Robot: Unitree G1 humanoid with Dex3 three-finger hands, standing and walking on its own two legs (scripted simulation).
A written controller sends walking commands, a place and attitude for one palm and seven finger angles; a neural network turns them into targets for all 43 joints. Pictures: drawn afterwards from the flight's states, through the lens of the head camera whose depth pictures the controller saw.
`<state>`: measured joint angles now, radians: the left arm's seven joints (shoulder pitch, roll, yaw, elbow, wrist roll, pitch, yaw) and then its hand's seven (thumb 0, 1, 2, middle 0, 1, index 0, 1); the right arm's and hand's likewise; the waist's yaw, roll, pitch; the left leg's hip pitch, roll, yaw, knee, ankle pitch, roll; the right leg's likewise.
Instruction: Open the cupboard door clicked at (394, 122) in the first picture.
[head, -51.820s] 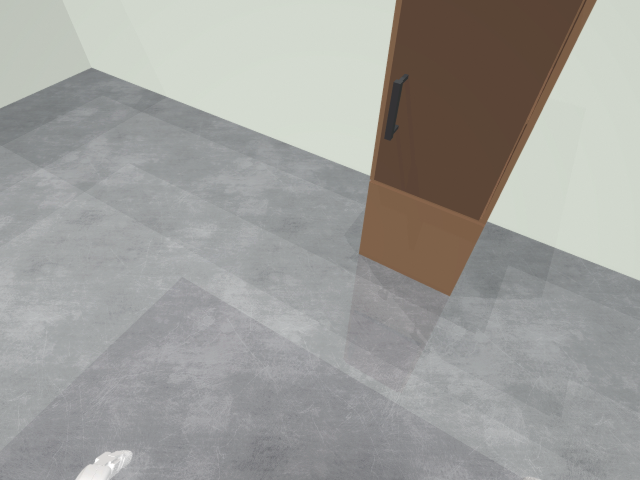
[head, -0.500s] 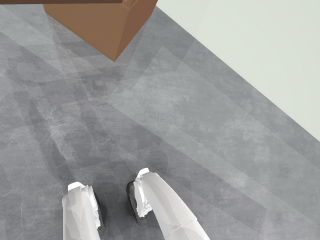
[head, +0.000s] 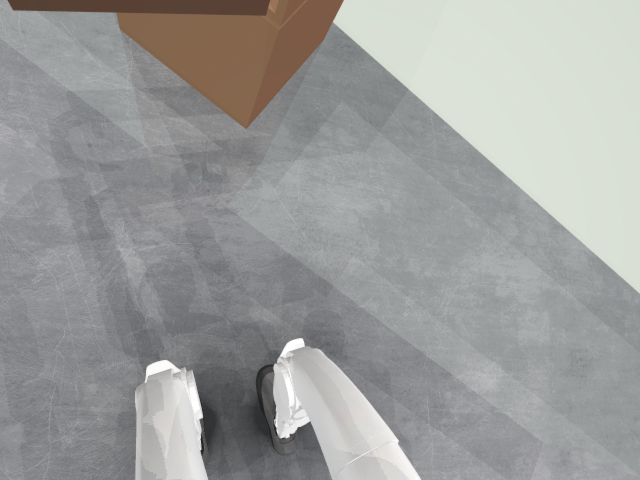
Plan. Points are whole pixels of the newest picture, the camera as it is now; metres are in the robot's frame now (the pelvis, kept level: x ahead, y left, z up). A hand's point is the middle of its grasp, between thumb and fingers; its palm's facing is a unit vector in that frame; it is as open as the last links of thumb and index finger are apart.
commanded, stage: slide the fingers in behind the handle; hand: left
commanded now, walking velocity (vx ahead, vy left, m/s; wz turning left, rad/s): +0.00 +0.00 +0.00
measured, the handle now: out of the picture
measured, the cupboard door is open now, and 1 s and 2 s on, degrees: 49 48 48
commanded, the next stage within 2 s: move the hooked fingers beside the handle in 0.36 s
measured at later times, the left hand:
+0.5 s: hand out of the picture +0.66 +0.22 +0.08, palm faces +0.17 -0.98 -0.02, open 15.3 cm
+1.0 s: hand out of the picture +0.67 +0.23 +0.08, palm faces +0.15 -0.99 +0.00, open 14.7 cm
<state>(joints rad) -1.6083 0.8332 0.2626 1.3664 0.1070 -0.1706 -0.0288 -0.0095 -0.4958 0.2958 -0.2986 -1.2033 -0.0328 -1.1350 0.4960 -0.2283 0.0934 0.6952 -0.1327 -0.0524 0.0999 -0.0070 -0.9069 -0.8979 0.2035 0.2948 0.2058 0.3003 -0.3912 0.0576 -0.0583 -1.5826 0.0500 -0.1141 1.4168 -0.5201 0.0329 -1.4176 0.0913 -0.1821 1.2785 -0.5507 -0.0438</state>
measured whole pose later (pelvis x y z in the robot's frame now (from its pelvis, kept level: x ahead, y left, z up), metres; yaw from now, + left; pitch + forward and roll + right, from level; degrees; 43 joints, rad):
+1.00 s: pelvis +0.00 +0.01 -0.01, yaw -2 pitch +40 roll -13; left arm -1.63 0.89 0.31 1.35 0.14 -0.17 -0.09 -0.01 -0.50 0.30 -0.30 -1.20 -0.14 -1.18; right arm 0.51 -0.22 0.12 0.67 -0.12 -0.03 0.09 -0.01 -0.91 -0.90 0.20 0.29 0.21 0.30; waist -0.41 0.07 -0.06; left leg -1.61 0.06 -0.10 1.45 -0.54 0.06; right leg -1.45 0.10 -0.16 1.30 -0.56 -0.02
